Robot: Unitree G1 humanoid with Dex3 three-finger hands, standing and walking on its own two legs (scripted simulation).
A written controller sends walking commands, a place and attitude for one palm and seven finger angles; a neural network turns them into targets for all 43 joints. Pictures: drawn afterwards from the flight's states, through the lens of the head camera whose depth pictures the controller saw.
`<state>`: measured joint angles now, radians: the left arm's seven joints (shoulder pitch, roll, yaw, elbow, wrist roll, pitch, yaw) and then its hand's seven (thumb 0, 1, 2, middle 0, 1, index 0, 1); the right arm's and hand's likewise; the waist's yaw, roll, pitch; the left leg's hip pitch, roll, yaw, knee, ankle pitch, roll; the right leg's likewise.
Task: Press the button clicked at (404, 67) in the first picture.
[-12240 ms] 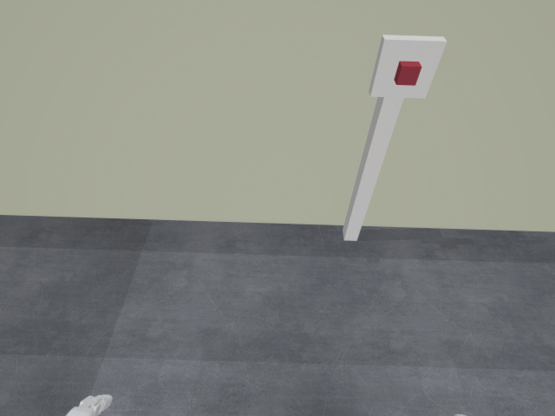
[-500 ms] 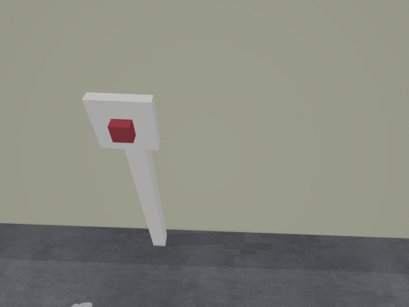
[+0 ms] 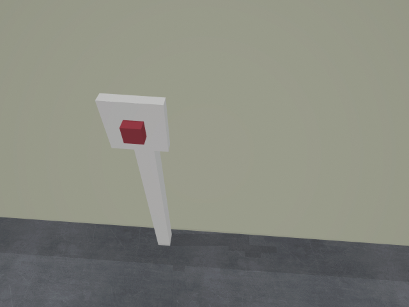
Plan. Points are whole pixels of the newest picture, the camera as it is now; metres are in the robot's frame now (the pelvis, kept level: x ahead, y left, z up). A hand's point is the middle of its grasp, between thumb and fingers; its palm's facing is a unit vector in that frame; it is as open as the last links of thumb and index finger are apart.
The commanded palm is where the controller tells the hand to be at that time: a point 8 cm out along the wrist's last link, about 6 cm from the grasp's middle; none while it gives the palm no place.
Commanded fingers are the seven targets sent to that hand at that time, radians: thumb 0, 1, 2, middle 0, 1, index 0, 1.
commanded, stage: look again from close up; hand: left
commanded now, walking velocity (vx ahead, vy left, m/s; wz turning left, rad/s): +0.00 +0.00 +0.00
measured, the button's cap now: (134, 131) +0.50 +0.22 +0.05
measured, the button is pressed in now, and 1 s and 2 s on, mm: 0 0 0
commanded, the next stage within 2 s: raise the hand and make a fist in 0.10 s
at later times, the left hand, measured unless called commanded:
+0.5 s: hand (110, 264) +0.20 +0.20 -0.02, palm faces +0.05 -1.00 -0.07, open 6.3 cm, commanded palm +0.12 +0.26 -0.05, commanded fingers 0.00 0.90 0.90 -0.64 -0.78 -0.64 -0.78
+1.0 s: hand (110, 265) +0.20 +0.20 -0.03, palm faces +0.01 -1.00 -0.03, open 3.2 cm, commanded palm +0.16 +0.25 -0.02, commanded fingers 0.00 0.90 0.90 -1.30 -1.50 -1.30 -1.50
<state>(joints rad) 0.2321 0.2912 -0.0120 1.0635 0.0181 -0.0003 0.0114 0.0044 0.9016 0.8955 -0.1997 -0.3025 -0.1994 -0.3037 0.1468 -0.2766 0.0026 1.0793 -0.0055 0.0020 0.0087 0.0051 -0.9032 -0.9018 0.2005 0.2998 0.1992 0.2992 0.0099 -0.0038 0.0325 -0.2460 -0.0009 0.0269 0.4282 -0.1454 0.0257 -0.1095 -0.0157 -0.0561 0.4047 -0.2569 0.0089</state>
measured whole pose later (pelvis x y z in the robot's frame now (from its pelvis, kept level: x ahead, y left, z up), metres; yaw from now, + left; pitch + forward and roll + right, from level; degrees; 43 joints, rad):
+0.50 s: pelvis -0.02 +0.00 -0.05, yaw -1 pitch +8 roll +0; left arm 0.35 0.23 0.20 0.23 -0.25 -0.53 -0.24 0.00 0.91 0.90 -0.39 -0.51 -0.39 -0.51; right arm 0.16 -0.19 -0.02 0.65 0.02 -0.24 0.00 0.01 -0.90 -0.90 0.20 0.30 0.20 0.30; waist -0.02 -0.01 -0.10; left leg -0.71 0.01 0.04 0.87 -0.31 0.03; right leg -0.59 -0.03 -0.04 0.90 -0.46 0.01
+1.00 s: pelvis +0.01 -0.02 -0.08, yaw -1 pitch +13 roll -2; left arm 0.49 0.27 0.30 -0.04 -0.36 -0.27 -0.38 0.02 0.90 0.90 -1.06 -1.25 -1.06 -1.25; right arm 0.22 -0.18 -0.02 0.58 0.05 -0.19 -0.08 0.01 -0.90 -0.90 0.20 0.30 0.20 0.30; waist 0.00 0.03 -0.15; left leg -0.87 0.06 -0.02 1.07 -0.44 -0.01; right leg -0.71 0.03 -0.08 1.05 -0.56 -0.03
